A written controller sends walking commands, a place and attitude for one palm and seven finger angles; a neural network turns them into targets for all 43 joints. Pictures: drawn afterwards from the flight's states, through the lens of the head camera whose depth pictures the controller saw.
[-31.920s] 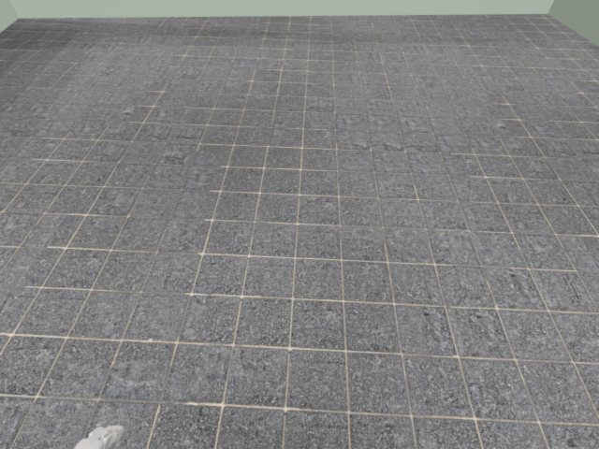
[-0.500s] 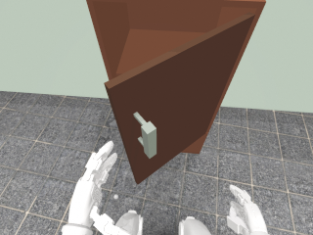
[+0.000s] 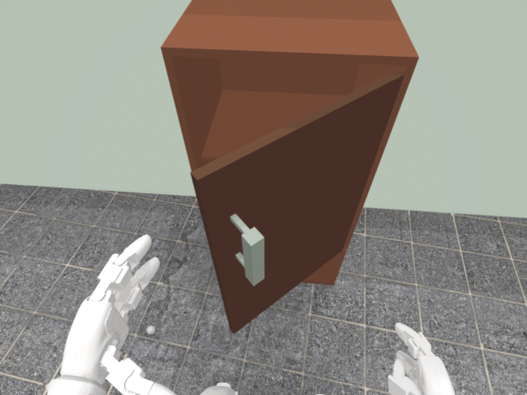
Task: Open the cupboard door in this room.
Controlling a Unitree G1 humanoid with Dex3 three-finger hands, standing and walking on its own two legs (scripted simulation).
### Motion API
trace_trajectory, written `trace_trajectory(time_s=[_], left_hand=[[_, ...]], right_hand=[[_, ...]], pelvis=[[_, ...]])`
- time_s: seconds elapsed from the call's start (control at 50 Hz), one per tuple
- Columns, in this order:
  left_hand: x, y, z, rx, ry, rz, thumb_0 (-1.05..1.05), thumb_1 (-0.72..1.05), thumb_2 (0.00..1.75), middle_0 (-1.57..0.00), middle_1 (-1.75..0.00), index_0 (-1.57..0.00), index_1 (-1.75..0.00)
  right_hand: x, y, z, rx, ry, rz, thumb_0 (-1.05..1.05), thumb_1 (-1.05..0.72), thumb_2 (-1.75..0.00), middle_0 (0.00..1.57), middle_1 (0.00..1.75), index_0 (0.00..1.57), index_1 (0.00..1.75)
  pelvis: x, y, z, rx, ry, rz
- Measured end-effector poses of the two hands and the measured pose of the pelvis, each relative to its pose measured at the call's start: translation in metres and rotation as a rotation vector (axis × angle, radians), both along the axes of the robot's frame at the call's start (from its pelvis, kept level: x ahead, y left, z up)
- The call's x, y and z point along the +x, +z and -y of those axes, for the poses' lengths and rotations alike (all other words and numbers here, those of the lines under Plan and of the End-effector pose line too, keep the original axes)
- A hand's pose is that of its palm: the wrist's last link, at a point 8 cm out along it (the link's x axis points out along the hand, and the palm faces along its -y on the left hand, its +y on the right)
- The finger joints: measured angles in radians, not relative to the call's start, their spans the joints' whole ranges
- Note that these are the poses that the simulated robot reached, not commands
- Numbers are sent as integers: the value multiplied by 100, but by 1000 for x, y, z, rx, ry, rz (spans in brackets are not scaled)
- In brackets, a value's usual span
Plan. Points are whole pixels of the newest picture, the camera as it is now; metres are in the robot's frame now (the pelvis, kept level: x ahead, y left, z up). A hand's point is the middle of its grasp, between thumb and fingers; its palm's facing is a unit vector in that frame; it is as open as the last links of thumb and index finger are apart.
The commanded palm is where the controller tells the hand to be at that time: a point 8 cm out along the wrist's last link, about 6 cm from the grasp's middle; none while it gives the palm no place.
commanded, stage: draw the hand back to the body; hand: left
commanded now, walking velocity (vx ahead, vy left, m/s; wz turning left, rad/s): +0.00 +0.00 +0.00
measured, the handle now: (246, 249) +0.35 +0.05 +0.02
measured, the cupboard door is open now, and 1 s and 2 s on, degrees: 43 43 43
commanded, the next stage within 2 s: step back with the hand held close in 1.18 s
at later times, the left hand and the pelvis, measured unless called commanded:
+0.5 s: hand (40, 286) +0.21 +0.24 +0.17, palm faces +0.30 -0.88 -0.37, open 12.7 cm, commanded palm +0.16 +0.29 +0.19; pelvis +0.02 +0.03 +0.05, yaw +0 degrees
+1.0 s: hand out of the picture +0.21 +0.27 +0.23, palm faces +0.44 -0.81 -0.37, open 7.7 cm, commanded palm +0.16 +0.31 +0.25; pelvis +0.02 +0.01 +0.07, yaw -1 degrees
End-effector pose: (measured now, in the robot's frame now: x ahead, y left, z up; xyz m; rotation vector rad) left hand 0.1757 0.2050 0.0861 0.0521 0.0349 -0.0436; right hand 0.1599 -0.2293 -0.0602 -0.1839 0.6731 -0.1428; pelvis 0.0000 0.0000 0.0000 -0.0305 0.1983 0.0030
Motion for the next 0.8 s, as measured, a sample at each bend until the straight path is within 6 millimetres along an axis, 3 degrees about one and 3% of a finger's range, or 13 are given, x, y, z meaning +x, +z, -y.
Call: trace_trajectory(time_s=[0.12, 0.2, 0.34, 0.52, 0.8], left_hand=[[-1, 22, -20, 15, 2, 42, -1, -47, 31, -15, -30, -15, -30], [-3, 41, -33, 162, 97, -4, -1, -39, 34, -16, -30, -15, -30], [-10, 61, -55, 274, 244, -72, -1, -19, 43, -17, -30, -16, -30], [-4, 106, -83, 341, 359, 41, 0, 11, 56, -18, -30, -18, -30], [-2, 164, -109, 412, 461, 210, 1, 60, 77, -20, -30, -20, -30]], right_hand=[[6, 17, 0, -18, -11, 38, 2, -91, -90, 20, 30, 20, 30], [12, 28, -9, -20, -25, 47, 2, -91, -90, 20, 30, 20, 30], [21, 39, -34, 6, -2, 51, 1, -91, -90, 20, 30, 20, 30], [31, 49, -54, 21, 62, 57, 2, -91, -90, 20, 30, 20, 30], [38, 65, -37, -7, 76, 59, 2, -91, -90, 20, 30, 20, 30]], pelvis=[[5, 9, -7, -10, 2, 33], [10, 20, -12, -3, -9, 58], [16, 38, -23, 1, -12, 110], [23, 54, -30, 6, -7, 177], [25, 70, -23, 14, -17, 246]])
